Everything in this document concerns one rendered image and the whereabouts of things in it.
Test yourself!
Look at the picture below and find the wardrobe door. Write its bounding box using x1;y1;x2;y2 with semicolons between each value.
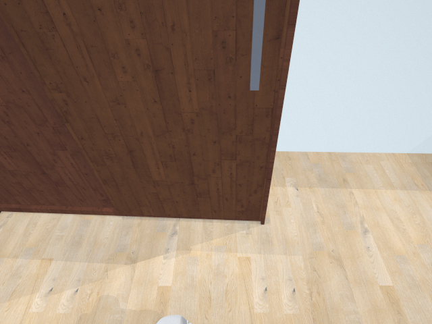
0;15;115;208
0;0;290;219

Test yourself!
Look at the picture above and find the handle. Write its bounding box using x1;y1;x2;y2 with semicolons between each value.
250;0;266;90

